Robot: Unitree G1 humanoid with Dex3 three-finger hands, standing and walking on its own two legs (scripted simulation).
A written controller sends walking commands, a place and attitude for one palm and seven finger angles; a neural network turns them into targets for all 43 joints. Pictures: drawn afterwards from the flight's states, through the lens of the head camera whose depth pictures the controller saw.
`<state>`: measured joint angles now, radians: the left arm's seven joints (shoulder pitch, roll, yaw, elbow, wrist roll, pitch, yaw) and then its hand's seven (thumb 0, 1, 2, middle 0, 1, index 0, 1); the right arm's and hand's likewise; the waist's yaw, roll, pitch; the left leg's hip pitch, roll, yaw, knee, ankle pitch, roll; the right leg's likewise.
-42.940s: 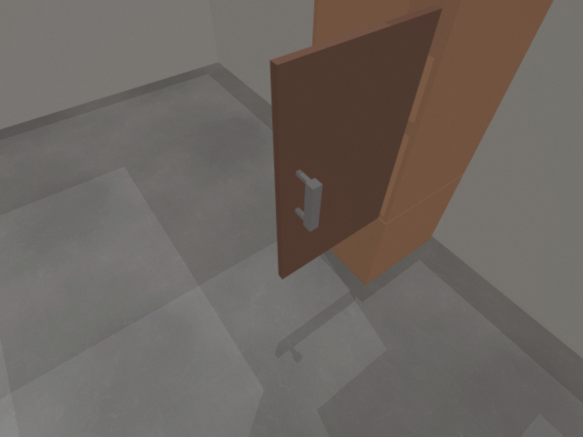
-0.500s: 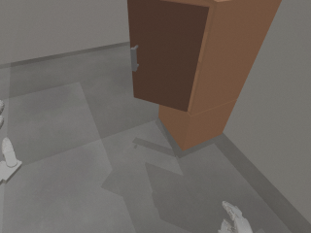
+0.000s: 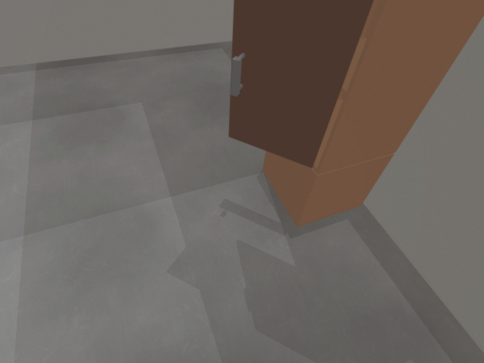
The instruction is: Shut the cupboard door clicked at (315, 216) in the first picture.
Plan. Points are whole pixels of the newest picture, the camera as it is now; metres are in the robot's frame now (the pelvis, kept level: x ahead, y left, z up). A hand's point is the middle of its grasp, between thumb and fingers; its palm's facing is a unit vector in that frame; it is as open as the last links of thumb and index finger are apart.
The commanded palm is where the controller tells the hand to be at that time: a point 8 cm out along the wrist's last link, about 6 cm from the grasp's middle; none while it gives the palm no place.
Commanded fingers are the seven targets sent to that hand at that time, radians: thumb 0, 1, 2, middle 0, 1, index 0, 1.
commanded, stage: let the arm hang, fingers relaxed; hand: left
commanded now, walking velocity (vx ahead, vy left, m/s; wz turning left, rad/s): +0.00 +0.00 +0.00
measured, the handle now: (238, 74) +0.96 +0.06 -0.03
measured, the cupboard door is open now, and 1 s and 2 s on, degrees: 42 42 42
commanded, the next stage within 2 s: look to check the result in 0.76 s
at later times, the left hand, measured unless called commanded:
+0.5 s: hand out of the picture -0.04 +0.19 -0.17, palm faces -0.01 -0.98 -0.18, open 7.3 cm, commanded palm none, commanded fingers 0.00 0.90 0.90 -0.20 -0.30 -0.20 -0.30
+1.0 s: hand out of the picture -0.01 +0.21 -0.17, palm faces -0.03 -0.98 -0.22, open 7.3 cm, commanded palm none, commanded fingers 0.00 0.90 0.90 -0.20 -0.30 -0.20 -0.30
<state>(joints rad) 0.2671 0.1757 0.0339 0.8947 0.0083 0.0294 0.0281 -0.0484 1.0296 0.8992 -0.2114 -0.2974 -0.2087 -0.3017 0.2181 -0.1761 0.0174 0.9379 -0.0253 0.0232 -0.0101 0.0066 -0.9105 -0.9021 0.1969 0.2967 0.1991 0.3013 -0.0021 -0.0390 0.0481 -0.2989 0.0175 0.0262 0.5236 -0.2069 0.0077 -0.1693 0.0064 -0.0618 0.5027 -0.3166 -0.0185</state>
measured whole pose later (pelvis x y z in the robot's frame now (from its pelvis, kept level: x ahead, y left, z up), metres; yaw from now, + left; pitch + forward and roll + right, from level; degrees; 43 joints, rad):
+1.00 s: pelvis -0.01 +0.02 +0.01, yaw -3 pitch -2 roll +0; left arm 0.29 0.19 0.02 1.14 0.02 0.00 0.02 0.00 0.91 0.90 -0.20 -0.30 -0.20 -0.30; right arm 0.26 -0.19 -0.02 1.12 -0.01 0.01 -0.02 0.00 -0.91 -0.90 0.20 0.30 0.20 0.30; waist -0.01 0.01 0.05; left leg -0.22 0.01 0.08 0.40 -0.15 0.04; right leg -0.11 -0.01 -0.01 0.39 -0.24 0.01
